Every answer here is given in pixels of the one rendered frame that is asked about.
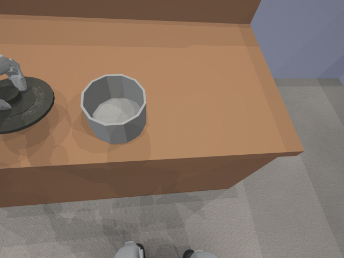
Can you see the left robot thigh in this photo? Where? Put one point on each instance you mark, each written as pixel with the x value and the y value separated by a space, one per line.
pixel 130 252

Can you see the left robot hand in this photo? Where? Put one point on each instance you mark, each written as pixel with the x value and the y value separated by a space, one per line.
pixel 12 69

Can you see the robot left shin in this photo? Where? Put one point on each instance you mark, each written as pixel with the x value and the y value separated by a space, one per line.
pixel 130 243

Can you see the table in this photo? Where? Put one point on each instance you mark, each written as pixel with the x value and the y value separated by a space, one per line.
pixel 214 114

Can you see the lid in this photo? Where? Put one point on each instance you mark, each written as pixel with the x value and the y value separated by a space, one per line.
pixel 35 103

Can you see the knob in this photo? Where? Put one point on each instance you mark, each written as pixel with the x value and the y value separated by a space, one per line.
pixel 10 94

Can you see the pot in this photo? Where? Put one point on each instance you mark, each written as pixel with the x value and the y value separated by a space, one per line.
pixel 115 107

